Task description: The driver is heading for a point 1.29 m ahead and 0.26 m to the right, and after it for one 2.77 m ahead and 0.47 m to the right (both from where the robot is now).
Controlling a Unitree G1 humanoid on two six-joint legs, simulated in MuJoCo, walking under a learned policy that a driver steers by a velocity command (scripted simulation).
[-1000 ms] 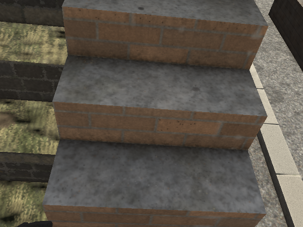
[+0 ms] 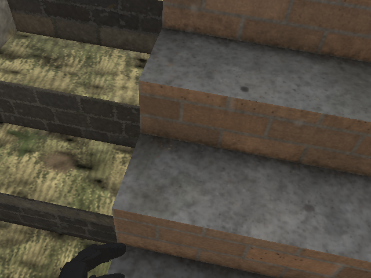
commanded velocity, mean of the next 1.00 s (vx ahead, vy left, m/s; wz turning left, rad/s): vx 0.88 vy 0.00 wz -0.48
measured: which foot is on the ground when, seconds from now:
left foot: up 0.00-0.24, down 0.26-0.66, up 0.68-1.00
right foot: up 0.00-0.02, down 0.04-0.34, up 0.36-0.60, down 0.62-1.00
